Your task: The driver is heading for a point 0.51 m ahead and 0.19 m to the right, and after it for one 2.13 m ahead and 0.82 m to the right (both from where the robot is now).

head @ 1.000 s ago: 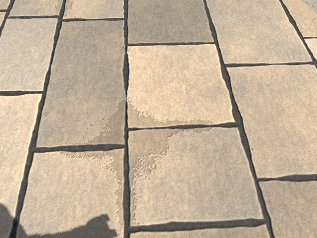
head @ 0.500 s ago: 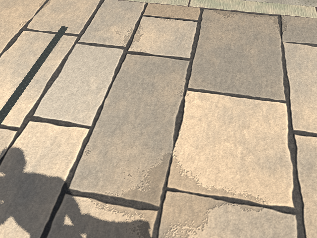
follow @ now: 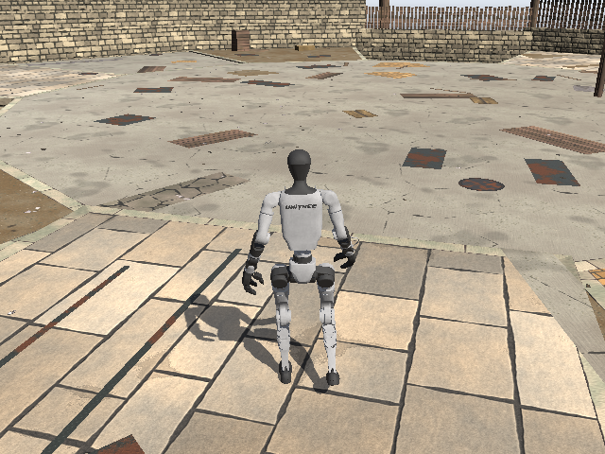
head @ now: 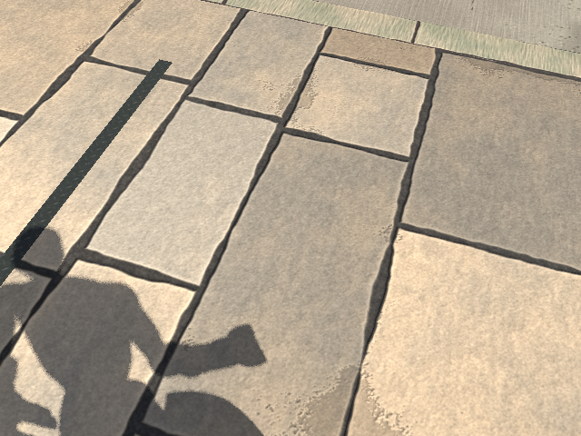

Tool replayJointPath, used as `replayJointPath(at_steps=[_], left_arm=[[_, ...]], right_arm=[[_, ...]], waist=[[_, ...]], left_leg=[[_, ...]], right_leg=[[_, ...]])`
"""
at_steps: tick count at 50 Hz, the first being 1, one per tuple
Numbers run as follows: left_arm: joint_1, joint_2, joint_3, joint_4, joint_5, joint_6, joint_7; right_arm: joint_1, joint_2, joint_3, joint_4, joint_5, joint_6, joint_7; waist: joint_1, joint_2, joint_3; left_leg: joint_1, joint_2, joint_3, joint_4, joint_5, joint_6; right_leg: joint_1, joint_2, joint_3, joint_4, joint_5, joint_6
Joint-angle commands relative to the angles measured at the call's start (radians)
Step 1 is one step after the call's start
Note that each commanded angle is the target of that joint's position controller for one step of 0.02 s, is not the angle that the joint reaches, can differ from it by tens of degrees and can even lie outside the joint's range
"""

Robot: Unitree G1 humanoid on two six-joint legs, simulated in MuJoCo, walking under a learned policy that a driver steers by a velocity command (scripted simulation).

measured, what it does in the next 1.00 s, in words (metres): walks ahead, turning right: right foot, then left foot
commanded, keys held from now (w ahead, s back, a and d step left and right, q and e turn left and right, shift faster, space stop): w+e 0.96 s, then w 0.04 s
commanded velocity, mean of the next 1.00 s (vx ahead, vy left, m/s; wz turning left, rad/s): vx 0.50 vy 0.00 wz -0.50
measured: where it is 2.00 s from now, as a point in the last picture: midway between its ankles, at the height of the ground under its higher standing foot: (464, 274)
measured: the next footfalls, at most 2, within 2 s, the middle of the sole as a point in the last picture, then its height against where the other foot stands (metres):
right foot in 0.42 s outside the picture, level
left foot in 0.90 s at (336, 341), level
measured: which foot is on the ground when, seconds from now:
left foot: down 0.00-0.44, up 0.46-0.88, down 0.90-1.00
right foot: up 0.00-0.40, down 0.42-0.92, up 0.94-1.00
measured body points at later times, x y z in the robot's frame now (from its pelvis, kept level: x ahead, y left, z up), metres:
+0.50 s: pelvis +0.26 -0.07 -0.02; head +0.30 -0.09 +0.43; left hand +0.50 +0.14 -0.11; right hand +0.25 -0.36 -0.14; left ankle +0.12 +0.11 -0.64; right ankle +0.33 -0.16 -0.73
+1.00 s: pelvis +0.55 -0.12 -0.01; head +0.57 -0.12 +0.44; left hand +0.76 +0.09 -0.12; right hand +0.57 -0.44 -0.08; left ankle +0.67 -0.06 -0.73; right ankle +0.37 -0.16 -0.66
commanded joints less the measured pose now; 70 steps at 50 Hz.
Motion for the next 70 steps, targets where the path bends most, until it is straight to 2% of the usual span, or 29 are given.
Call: replayJointPath(at_steps=[1,7,11,16,18,20,21,22,23,24,25,26,27,31,36,41,44,45,46,47,48,49,50,52,57,60,66,68,70], left_arm=[[-0.009,0.088,0.030,-0.070,0.005,0.006,0.007],[-0.087,0.037,0.031,-0.098,0.011,0.030,0.008],[-0.218,0.009,0.016,-0.142,0.018,0.023,-0.019],[-0.333,0.013,0.013,-0.221,0.016,0.023,-0.049],[-0.307,0.036,0.025,-0.237,0.014,0.027,-0.055],[-0.131,0.098,0.061,-0.207,0.009,0.033,-0.050],[0.033,0.162,0.096,-0.167,0.009,0.037,-0.034],[0.110,0.281,0.126,-0.154,0.007,0.044,-0.012],[0.094,0.283,0.114,-0.188,0.011,0.027,-0.018],[0.086,0.199,0.091,-0.186,0.019,0.015,-0.023],[0.039,0.165,0.081,-0.185,0.016,0.007,-0.022],[-0.031,0.133,0.071,-0.196,0.012,0.005,-0.020],[-0.083,0.100,0.060,-0.213,0.019,0.005,-0.016],[-0.092,0.122,0.064,-0.226,0.025,0.000,0.004],[-0.026,0.142,0.070,-0.203,0.013,0.014,0.027],[0.029,0.139,0.071,-0.181,0.006,0.028,0.035],[-0.006,0.121,0.068,-0.192,0.012,0.034,0.036],[-0.009,0.073,0.050,-0.203,0.019,0.032,0.031],[0.076,0.008,0.031,-0.226,0.016,0.027,0.031],[0.135,0.030,0.024,-0.244,-0.003,0.020,0.032],[0.087,0.124,0.046,-0.225,-0.009,0.023,0.032],[0.002,0.141,0.051,-0.235,0.002,0.027,0.031],[-0.039,0.123,0.050,-0.243,0.014,0.028,0.030],[-0.044,0.084,0.048,-0.245,0.013,0.030,0.021],[-0.117,0.027,0.026,-0.267,0.027,0.027,0.013],[-0.207,0.006,0.012,-0.282,0.026,0.012,-0.001],[-0.346,0.028,0.014,-0.328,0.013,-0.001,-0.023],[-0.290,0.057,0.027,-0.317,0.018,-0.003,-0.025],[-0.026,0.137,0.071,-0.237,0.029,0.000,-0.011]], right_arm=[[0.071,-0.099,-0.037,-0.008,-0.005,-0.028,0.001],[0.087,-0.118,-0.053,0.060,-0.019,-0.052,-0.019],[0.118,-0.154,-0.063,0.092,-0.009,-0.043,-0.034],[0.178,-0.185,-0.078,0.140,0.015,-0.007,-0.040],[0.161,-0.211,-0.085,0.139,0.019,0.009,-0.046],[0.136,-0.233,-0.088,0.132,0.025,0.026,-0.054],[0.131,-0.223,-0.081,0.126,0.026,0.025,-0.059],[0.204,-0.111,-0.046,0.083,-0.013,0.007,-0.051],[0.201,-0.075,-0.021,0.057,-0.004,-0.035,-0.037],[0.068,-0.157,-0.042,0.032,0.038,-0.063,-0.023],[0.025,-0.156,-0.038,0.015,0.047,-0.077,-0.020],[0.025,-0.151,-0.040,0.027,0.023,-0.080,-0.029],[0.036,-0.164,-0.050,0.034,0.003,-0.072,-0.034],[0.048,-0.123,-0.045,0.029,-0.014,-0.031,-0.033],[-0.143,-0.079,-0.023,-0.019,-0.006,-0.034,-0.024],[-0.206,-0.129,-0.038,-0.043,0.012,-0.056,-0.001],[-0.070,-0.164,-0.060,-0.010,0.011,-0.070,-0.004],[0.043,-0.198,-0.075,0.006,-0.004,-0.075,-0.011],[0.171,-0.277,-0.093,0.018,-0.026,-0.073,-0.018],[0.223,-0.273,-0.096,0.048,-0.010,-0.058,-0.008],[0.171,-0.185,-0.072,0.030,0.003,-0.054,-0.008],[0.135,-0.149,-0.060,0.029,0.002,-0.045,-0.011],[0.098,-0.129,-0.051,0.036,-0.005,-0.040,-0.010],[0.069,-0.103,-0.039,0.054,-0.013,-0.043,-0.008],[0.095,-0.150,-0.052,0.104,0.006,-0.054,-0.007],[0.114,-0.174,-0.055,0.126,0.015,-0.041,-0.011],[0.209,-0.212,-0.059,0.190,0.034,-0.011,-0.013],[0.196,-0.229,-0.063,0.200,0.038,0.001,-0.018],[0.188,-0.193,-0.045,0.197,0.030,0.005,-0.025]], waist=[[-0.035,0.149,-0.057],[-0.027,0.088,0.004],[-0.075,0.064,0.046],[-0.105,0.061,0.075],[-0.071,0.094,0.028],[0.035,0.114,-0.087],[0.119,0.079,-0.173],[0.075,-0.162,-0.266],[0.047,-0.183,-0.420],[0.101,-0.075,-0.338],[0.073,-0.044,-0.214],[0.022,0.023,-0.137],[-0.014,0.012,-0.100],[-0.053,-0.010,-0.070],[0.018,-0.057,-0.035],[0.033,-0.079,-0.032],[-0.049,-0.109,-0.067],[-0.103,-0.070,-0.165],[-0.107,0.129,-0.321],[-0.086,0.378,-0.370],[-0.103,0.235,-0.234],[-0.111,0.150,-0.134],[-0.092,0.101,-0.066],[-0.055,0.132,-0.022],[-0.050,0.099,-0.014],[-0.080,0.093,-0.005],[-0.112,0.112,0.025],[-0.059,0.122,-0.006],[0.071,0.085,-0.177]], left_leg=[[0.233,0.256,-0.258,-0.330,0.052,0.153],[0.234,0.241,-0.041,-0.388,0.255,0.145],[0.274,0.246,0.055,-0.404,0.256,0.122],[0.454,0.297,0.104,-0.321,0.382,0.102],[0.486,0.297,0.134,-0.210,0.688,0.079],[0.453,0.268,0.164,0.059,0.936,0.046],[0.307,0.224,0.179,0.300,0.814,0.006],[-0.107,0.102,0.163,0.675,0.095,-0.060],[-0.344,-0.061,-0.078,0.890,-0.434,-0.078],[-0.450,0.002,-0.171,0.909,-0.363,-0.052],[-0.463,0.044,-0.158,0.835,-0.272,-0.031],[-0.410,0.085,-0.151,0.744,-0.207,-0.033],[-0.336,0.111,-0.151,0.674,-0.165,-0.041],[-0.245,0.108,-0.120,0.522,-0.069,-0.098],[-0.186,0.039,-0.107,0.144,0.225,-0.124],[-0.127,0.007,-0.148,-0.010,0.212,-0.094],[0.050,0.002,-0.127,-0.071,0.131,-0.038],[0.253,0.078,-0.182,-0.063,0.114,0.009],[0.609,0.297,-0.484,-0.078,-0.001,0.122],[0.716,0.432,-0.859,-0.192,-0.277,0.212],[0.611,0.404,-0.794,-0.228,-0.417,0.180],[0.488,0.358,-0.644,-0.234,-0.347,0.144],[0.370,0.311,-0.529,-0.255,-0.222,0.135],[0.245,0.248,-0.390,-0.301,-0.074,0.129],[0.244,0.242,-0.245,-0.366,0.145,0.177],[0.248,0.213,-0.154,-0.372,0.205,0.157],[0.344,0.262,-0.134,-0.326,0.245,0.127],[0.372,0.266,-0.116,-0.239,0.417,0.104],[0.246,0.182,-0.029,0.091,0.541,0.045]], right_leg=[[-0.244,-0.091,0.058,0.034,0.127,0.008],[-0.321,-0.069,0.094,-0.149,0.367,0.035],[-0.300,-0.057,0.017,-0.366,0.499,0.018],[-0.349,-0.039,-0.052,-0.484,0.370,-0.034],[-0.254,0.015,-0.113,-0.494,0.270,-0.071],[-0.002,0.100,-0.162,-0.518,0.216,-0.122],[0.272,0.117,-0.116,-0.582,0.274,-0.164],[0.643,-0.135,0.317,-0.592,0.267,-0.301],[0.807,-0.293,0.815,-0.782,0.112,-0.446],[0.765,-0.269,0.712,-0.836,0.114,-0.378],[0.627,-0.232,0.568,-0.837,0.174,-0.338],[0.475,-0.186,0.456,-0.839,0.272,-0.302],[0.360,-0.152,0.380,-0.857,0.369,-0.286],[0.179,-0.095,0.267,-0.908,0.539,-0.287],[0.122,-0.025,0.205,-0.888,0.407,-0.215],[0.219,-0.080,0.339,-0.794,0.295,-0.189],[0.233,-0.063,0.380,-0.667,0.354,-0.149],[0.176,-0.008,0.330,-0.490,0.349,-0.116],[-0.087,0.115,0.202,-0.160,0.111,-0.048],[-0.331,0.131,0.144,0.071,-0.205,-0.020],[-0.409,0.067,0.166,0.167,-0.131,-0.011],[-0.407,0.037,0.128,0.178,-0.049,-0.007],[-0.377,0.011,0.113,0.138,0.011,-0.004],[-0.300,-0.028,0.107,0.054,0.072,-0.006],[-0.314,-0.049,0.061,-0.176,0.195,0.013],[-0.266,-0.048,0.012,-0.369,0.342,0.017],[-0.194,-0.007,-0.030,-0.566,0.337,-0.016],[-0.082,0.025,-0.055,-0.619,0.296,-0.050],[0.326,0.027,-0.050,-0.642,0.335,-0.108]])
Velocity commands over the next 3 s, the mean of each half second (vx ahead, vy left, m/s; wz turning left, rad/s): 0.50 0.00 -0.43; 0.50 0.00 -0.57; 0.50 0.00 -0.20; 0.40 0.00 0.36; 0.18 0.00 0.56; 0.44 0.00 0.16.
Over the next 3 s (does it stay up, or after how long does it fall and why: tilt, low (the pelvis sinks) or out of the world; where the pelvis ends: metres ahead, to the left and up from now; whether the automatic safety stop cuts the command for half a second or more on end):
stays up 1.25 -0.46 0.01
